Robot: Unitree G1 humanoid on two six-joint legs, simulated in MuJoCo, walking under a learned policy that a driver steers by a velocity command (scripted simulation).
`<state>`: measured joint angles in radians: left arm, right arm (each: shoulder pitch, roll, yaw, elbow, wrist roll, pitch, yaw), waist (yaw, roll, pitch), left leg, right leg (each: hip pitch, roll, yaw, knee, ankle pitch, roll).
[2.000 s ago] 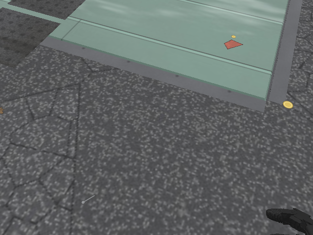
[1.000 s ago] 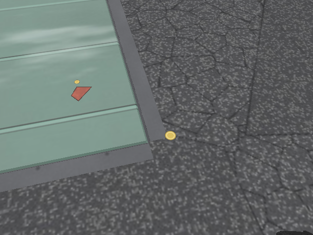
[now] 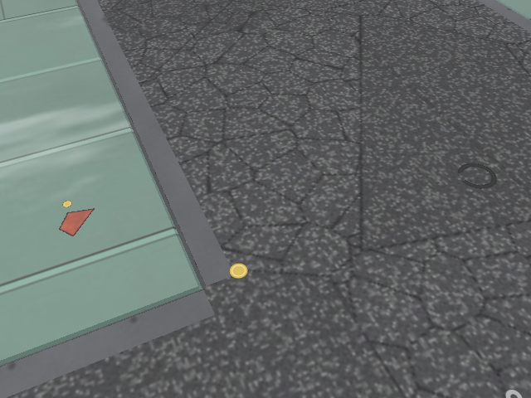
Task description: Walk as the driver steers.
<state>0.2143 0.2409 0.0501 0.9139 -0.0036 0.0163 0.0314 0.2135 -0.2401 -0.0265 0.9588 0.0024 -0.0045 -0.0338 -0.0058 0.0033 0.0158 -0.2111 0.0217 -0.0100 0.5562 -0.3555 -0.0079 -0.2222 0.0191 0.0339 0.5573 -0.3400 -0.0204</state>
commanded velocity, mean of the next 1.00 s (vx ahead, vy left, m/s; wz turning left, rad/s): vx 0.11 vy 0.00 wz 0.00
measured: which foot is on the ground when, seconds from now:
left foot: down 0.00-0.50, up 0.52-0.72, down 0.74-1.00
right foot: down 0.00-0.18, up 0.20-0.46, down 0.48-1.00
